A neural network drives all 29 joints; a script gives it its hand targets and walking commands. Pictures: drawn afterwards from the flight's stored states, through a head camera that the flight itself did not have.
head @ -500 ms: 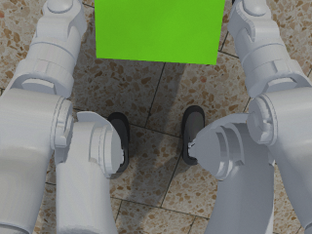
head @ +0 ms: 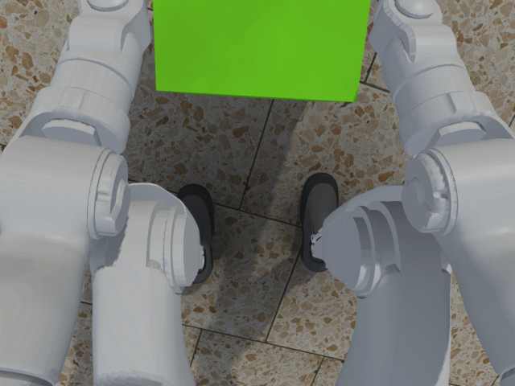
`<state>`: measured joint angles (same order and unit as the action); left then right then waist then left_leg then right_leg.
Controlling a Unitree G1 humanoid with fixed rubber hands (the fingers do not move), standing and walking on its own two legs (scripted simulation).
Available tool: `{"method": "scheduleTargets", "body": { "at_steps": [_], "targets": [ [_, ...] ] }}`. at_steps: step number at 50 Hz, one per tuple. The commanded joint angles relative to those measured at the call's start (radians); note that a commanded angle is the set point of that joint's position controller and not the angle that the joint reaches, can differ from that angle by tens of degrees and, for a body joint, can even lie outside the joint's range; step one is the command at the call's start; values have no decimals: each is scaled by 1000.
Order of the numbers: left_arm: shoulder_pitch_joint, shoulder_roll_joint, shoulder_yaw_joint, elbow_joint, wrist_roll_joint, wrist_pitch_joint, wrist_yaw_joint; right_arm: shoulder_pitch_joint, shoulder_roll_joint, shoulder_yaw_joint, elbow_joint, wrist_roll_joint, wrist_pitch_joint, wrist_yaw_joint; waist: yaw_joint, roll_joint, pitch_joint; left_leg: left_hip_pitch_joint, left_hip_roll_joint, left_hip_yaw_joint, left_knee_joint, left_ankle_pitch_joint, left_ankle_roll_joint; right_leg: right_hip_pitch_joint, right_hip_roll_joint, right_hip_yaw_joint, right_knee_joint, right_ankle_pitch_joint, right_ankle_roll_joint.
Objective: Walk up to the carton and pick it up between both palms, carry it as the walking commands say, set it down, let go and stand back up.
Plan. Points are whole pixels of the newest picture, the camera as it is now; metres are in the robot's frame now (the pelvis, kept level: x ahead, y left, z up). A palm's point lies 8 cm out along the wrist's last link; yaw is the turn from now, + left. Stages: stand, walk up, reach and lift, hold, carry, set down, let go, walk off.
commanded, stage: reach and lift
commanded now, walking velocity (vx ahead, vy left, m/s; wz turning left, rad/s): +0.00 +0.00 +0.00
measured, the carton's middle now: out of the picture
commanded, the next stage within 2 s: none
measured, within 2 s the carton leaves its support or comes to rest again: leaves its support in 0.34 s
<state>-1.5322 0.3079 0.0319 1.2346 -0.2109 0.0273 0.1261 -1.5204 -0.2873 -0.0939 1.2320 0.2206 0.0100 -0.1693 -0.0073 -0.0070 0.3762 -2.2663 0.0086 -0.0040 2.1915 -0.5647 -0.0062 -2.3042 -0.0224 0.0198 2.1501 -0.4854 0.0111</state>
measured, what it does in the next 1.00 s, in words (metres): stands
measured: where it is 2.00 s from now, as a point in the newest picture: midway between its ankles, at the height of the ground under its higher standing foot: (258, 243)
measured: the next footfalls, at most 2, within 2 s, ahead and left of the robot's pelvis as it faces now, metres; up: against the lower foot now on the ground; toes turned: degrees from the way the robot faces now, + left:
none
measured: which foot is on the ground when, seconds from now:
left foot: down 0.00-1.00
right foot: down 0.00-1.00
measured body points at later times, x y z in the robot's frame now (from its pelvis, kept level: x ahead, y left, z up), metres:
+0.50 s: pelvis +0.01 +0.00 -0.01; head +0.36 +0.01 +0.28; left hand +0.56 +0.15 -0.15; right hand +0.56 -0.15 -0.15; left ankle +0.11 +0.12 -0.33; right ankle +0.13 -0.13 -0.33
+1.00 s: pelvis +0.02 -0.01 +0.03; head +0.35 +0.00 +0.33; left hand +0.56 +0.14 -0.09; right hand +0.56 -0.16 -0.09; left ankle +0.11 +0.12 -0.33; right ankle +0.13 -0.13 -0.33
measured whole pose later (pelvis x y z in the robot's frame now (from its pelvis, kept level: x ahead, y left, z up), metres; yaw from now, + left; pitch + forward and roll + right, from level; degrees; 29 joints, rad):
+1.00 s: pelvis +0.02 -0.01 +0.03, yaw +1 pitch +44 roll +0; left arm -1.27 0.14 0.33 0.80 0.10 0.30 0.08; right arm -1.25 -0.11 -0.40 0.77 -0.07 0.29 -0.14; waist -0.02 -0.01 0.07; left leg -2.27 -0.02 -0.03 2.07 -0.58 -0.03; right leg -2.30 0.01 0.03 2.04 -0.52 0.03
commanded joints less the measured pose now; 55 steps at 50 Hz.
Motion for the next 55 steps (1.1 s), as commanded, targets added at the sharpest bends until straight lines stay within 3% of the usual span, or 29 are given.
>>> {"method": "scheduleTargets", "body": {
  "at_steps": [1, 9, 17, 21, 31, 37, 47, 55],
  "targets": [
    [-492, -787, -133, -235, 37, 32, -243, -482, 819, 158, -205, -45, 53, 259, 6, -6, -1109, 432, -108, 51, -174, 196, -3, 624, 120, -64, -98, 192, -8],
    [-501, -917, -131, -327, 52, 93, -305, -469, 946, 137, -265, -47, 108, 317, 1, 25, -1186, 458, -107, 74, -149, 208, 2, 622, 122, -81, -82, 199, -13],
    [-527, -1028, -182, -457, 15, 113, -308, -513, 1028, 188, -407, 0, 120, 321, -7, 37, -1476, 593, -119, 80, -136, 348, -1, 698, 131, -105, -66, 321, -10],
    [-523, -1062, -195, -509, 22, 127, -302, -494, 1068, 188, -448, -13, 138, 324, -17, 42, -1543, 624, -128, 80, -153, 387, -5, 689, 138, -116, -79, 346, -3],
    [-436, -1096, -112, -457, 146, 183, -307, -450, 1069, 124, -461, -141, 195, 338, -35, 41, -1403, 521, -142, 78, -227, 257, -5, 600, 144, -115, -159, 220, 1],
    [-442, -1124, -130, -491, 150, 211, -309, -478, 1099, 161, -520, -141, 221, 340, -37, 32, -1515, 576, -147, 80, -250, 270, -8, 661, 146, -117, -193, 235, 3],
    [-378, -1146, -127, -521, 186, 240, -320, -403, 1178, 176, -529, -161, 262, 350, -1, 9, -1549, 569, -150, 87, -290, 307, -6, 709, 159, -110, -231, 288, 9],
    [-351, -1199, -194, -583, 162, 256, -322, -367, 1222, 228, -605, -153, 276, 340, -18, 12, -1669, 634, -161, 81, -324, 382, -10, 786, 168, -107, -266, 367, 11]
  ]
}}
